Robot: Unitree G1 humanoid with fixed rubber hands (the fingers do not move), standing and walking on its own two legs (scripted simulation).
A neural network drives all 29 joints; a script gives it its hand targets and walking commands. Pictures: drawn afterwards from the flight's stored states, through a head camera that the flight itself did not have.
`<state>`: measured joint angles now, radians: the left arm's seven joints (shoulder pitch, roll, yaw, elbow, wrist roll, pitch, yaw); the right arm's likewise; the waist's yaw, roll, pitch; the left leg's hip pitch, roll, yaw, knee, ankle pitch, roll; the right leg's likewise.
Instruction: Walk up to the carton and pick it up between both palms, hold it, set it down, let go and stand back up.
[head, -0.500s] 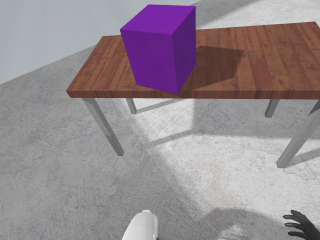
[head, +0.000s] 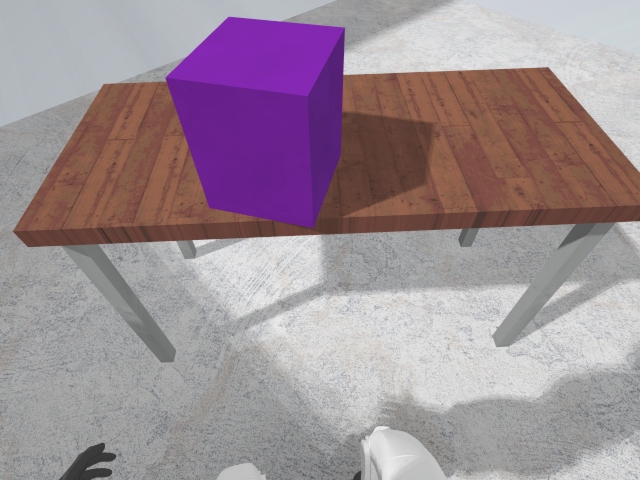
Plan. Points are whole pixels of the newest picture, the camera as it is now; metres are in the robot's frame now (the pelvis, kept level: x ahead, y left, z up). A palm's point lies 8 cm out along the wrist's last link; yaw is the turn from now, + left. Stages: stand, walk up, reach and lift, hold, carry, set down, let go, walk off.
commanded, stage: walk up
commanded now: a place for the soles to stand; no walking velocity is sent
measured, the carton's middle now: (271, 124) +0.64 +0.06 +0.09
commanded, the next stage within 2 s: none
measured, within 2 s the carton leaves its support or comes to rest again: neither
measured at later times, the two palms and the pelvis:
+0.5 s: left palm out of the picture +0.13 +0.33 -0.09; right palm out of the picture +0.11 -0.30 -0.09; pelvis +0.02 +0.02 +0.01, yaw -1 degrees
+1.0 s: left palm out of the picture +0.09 +0.33 -0.06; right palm (568, 479) +0.12 -0.28 -0.07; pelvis +0.02 +0.02 +0.05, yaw -1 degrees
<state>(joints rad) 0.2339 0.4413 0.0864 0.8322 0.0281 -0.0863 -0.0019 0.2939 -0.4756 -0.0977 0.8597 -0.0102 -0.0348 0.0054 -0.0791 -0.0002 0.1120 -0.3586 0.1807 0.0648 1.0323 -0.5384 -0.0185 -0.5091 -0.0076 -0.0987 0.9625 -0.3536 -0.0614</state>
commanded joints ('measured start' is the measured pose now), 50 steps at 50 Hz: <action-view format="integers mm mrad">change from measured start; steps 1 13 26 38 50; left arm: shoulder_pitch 47 -93 -133 -198 -217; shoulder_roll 310 151 163 145 120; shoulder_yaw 78 9 6 2 -20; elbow -50 -42 97 163 197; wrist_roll -9 -34 -24 -12 -13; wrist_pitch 7 35 37 46 38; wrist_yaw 36 42 30 -5 -3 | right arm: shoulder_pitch -56 -82 -254 -305 -253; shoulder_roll -216 -256 -166 -132 -105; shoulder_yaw -21 -32 15 23 44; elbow -64 -35 64 104 173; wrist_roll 6 -1 -5 -13 5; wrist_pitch -5 -28 -16 -6 -1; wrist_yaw -37 -48 -14 -9 4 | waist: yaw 106 40 117 105 82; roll -81 38 88 87 -44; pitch -67 -261 -75 -62 -184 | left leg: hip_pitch -284 69 -141 -45 169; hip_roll -52 214 70 -30 -49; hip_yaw -86 -486 -314 -178 -146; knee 192 -495 -543 -618 -633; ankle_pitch -53 449 108 -114 179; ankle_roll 58 288 180 85 50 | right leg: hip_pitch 189 -1 138 166 225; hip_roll -369 -19 -39 -62 -121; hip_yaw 766 110 155 213 233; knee -583 52 -196 -473 -597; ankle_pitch -57 -40 -59 -105 21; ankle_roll -180 45 14 9 21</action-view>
